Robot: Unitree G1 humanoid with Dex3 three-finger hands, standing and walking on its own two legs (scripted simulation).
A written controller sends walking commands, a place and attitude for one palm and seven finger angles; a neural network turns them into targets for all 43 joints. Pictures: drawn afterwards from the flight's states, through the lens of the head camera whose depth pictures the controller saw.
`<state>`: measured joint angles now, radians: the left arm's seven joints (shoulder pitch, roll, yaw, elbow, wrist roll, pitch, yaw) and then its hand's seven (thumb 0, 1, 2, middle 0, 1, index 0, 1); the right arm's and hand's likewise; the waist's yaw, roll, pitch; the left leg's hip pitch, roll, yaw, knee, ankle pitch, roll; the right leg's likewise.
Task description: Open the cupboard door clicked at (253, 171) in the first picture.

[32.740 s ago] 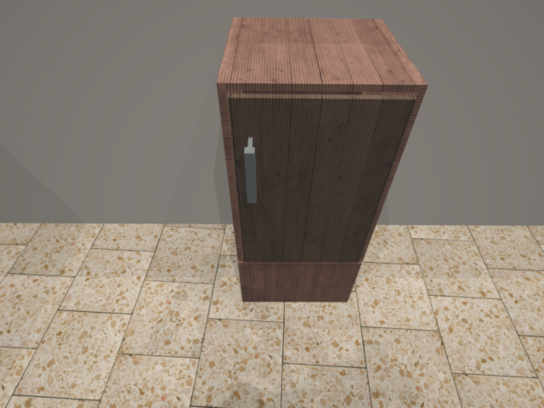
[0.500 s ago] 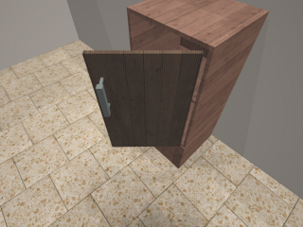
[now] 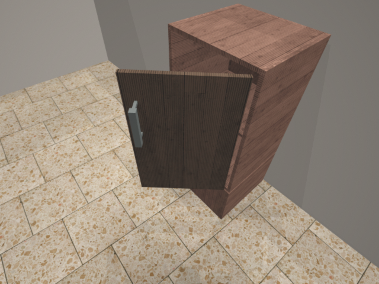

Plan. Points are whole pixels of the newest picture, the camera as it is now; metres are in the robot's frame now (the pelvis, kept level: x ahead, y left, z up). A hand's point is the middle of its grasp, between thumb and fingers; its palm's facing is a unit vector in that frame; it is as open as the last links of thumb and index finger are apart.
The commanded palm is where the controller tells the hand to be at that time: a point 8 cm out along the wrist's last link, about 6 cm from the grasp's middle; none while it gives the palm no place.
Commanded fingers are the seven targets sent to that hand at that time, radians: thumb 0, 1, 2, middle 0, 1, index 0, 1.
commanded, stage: look again from close up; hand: left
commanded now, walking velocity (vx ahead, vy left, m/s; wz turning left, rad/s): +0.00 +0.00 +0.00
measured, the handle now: (137, 124) +0.58 +0.21 -0.03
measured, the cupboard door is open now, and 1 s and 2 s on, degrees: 47 47 47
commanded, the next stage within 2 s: raise the hand with hooked fingers in 0.60 s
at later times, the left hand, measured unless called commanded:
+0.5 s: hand out of the picture +0.01 +0.19 -0.17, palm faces +0.03 -0.97 -0.24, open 7.4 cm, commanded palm none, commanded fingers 0.00 0.90 0.90 -0.20 -0.30 -0.20 -0.30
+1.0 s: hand (116, 238) +0.22 +0.18 -0.03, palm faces +0.09 -1.00 -0.05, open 7.9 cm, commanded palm +0.15 +0.24 -0.06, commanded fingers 0.00 0.53 0.74 -0.23 -0.54 -0.23 -0.54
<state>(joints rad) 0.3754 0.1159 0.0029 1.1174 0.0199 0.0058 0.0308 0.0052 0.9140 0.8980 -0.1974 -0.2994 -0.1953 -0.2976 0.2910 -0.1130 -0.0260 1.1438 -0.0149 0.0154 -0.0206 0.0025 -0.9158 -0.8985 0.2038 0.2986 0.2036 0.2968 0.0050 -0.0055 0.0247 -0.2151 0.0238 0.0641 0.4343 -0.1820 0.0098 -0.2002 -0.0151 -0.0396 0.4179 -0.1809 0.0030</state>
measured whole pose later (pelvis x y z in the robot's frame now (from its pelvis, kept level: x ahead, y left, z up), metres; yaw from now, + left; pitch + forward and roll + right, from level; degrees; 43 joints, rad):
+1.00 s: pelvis +0.02 -0.02 -0.06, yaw +1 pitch +10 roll +1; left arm 0.38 0.18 0.17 0.23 -0.23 -0.60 -0.25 0.01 0.76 0.83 -0.21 -0.40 -0.20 -0.40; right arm 0.17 -0.26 -0.09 0.64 0.01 -0.29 -0.01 0.01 -0.91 -0.90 0.20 0.30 0.20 0.30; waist -0.01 -0.02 -0.14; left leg -0.71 0.03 0.03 0.96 -0.44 -0.02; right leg -0.70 -0.03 -0.05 0.98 -0.47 -0.02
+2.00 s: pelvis +0.01 +0.01 -0.08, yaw +2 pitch +14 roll -3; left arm 0.18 0.36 0.35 0.23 -0.34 -0.36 -0.43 0.00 -0.40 0.34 -0.29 -1.14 -0.29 -1.14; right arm 0.25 -0.25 0.02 0.52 0.03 -0.22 -0.06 0.01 -0.91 -0.90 0.21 0.30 0.21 0.30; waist 0.00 0.02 -0.13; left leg -0.88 0.03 -0.01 1.12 -0.49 0.02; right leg -0.81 -0.03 -0.09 1.05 -0.48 0.01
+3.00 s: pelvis +0.02 +0.00 -0.08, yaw +2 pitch +15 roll -3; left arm -0.04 0.41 0.43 0.46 -0.35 -0.34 -0.52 -0.01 -0.50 0.30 -0.30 -1.20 -0.30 -1.20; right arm 0.27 -0.27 0.03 0.54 0.03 -0.16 -0.07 0.01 -0.91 -0.90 0.21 0.30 0.21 0.30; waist -0.01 0.02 -0.13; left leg -0.87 0.05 -0.01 1.09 -0.49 0.00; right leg -0.81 -0.01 -0.09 1.03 -0.49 -0.01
